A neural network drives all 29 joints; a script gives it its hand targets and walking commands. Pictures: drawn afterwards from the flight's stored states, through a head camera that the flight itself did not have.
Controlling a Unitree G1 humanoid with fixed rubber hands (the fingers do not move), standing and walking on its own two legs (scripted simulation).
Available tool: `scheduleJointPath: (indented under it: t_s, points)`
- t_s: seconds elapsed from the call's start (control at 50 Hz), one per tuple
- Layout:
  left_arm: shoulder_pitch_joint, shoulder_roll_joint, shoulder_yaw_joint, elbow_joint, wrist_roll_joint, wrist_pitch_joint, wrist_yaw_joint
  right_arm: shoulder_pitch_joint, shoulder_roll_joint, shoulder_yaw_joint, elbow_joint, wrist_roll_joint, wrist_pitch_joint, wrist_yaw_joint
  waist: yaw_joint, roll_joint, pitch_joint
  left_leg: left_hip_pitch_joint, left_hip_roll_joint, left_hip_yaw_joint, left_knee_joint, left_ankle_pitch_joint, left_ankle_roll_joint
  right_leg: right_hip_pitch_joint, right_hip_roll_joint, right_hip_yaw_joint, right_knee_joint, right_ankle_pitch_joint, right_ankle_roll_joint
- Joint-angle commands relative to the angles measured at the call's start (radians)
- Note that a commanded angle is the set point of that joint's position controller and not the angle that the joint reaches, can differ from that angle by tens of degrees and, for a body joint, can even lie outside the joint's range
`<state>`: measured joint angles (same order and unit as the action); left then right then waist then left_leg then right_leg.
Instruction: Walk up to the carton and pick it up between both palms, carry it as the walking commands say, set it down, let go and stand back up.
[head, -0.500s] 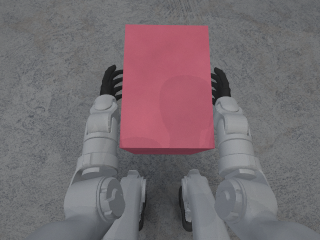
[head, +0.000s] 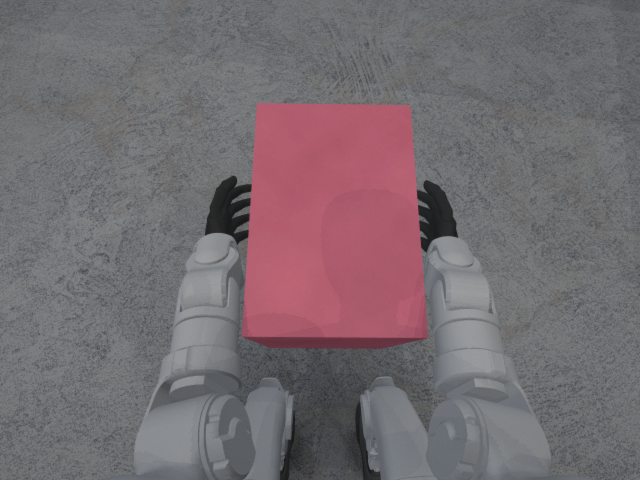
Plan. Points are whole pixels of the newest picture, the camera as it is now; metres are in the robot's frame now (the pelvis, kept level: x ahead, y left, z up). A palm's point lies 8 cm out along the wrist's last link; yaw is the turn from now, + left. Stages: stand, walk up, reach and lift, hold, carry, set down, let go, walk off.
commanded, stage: reach and lift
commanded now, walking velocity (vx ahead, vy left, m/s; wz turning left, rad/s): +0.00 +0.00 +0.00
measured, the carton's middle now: (329, 245) +0.42 +0.00 -0.10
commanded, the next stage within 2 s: none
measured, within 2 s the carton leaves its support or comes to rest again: neither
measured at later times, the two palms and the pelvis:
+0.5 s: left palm (205, 232) +0.38 +0.14 +0.04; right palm (462, 235) +0.37 -0.14 +0.03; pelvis +0.02 +0.00 +0.06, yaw +0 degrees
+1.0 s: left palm (180, 226) +0.36 +0.14 +0.11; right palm (490, 230) +0.35 -0.14 +0.10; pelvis +0.03 +0.00 +0.10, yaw +0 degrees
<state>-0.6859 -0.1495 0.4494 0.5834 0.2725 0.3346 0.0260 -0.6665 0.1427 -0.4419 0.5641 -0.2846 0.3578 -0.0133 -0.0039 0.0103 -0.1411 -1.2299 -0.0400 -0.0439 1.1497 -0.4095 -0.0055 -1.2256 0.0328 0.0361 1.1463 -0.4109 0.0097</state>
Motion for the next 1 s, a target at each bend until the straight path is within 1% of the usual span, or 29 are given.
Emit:
scheduleJointPath:
  t_s: [0.0,0.28,0.56,0.72,0.98]
  points:
    - [-0.508,-1.056,-0.562,0.098,-0.116,0.002,-0.229,-0.573,1.027,0.57,0.048,0.125,-0.028,0.226,-0.004,-0.003,-0.685,0.432,-0.117,-0.004,-0.159,0.265,-0.003,0.426,0.123,0.0,-0.152,0.266,-0.006]
    - [-0.404,-1.054,-0.588,0.061,-0.108,0.01,-0.246,-0.466,1.038,0.596,0.016,0.113,-0.018,0.238,0.002,-0.013,-0.576,0.591,-0.099,-0.015,-0.317,0.298,0.003,0.607,0.101,0.032,-0.316,0.301,-0.01]
    - [-0.302,-1.047,-0.609,0.025,-0.103,0.037,-0.252,-0.359,1.031,0.61,-0.015,0.099,0.01,0.24,0.008,-0.015,-0.45,0.778,-0.084,-0.019,-0.477,0.362,0.001,0.788,0.087,0.043,-0.474,0.359,-0.012]
    - [-0.249,-1.042,-0.634,-0.008,-0.106,0.062,-0.248,-0.307,1.024,0.641,-0.055,0.11,0.035,0.236,0.009,-0.017,-0.388,0.879,-0.075,-0.021,-0.561,0.383,0.001,0.899,0.08,0.044,-0.559,0.384,-0.012]
    - [-0.187,-1.039,-0.665,-0.069,-0.131,0.141,-0.24,-0.244,1.003,0.67,-0.108,0.148,0.114,0.235,0.005,-0.007,-0.254,1.041,-0.06,-0.032,-0.68,0.367,0.0,1.03,0.064,0.042,-0.673,0.362,-0.019]
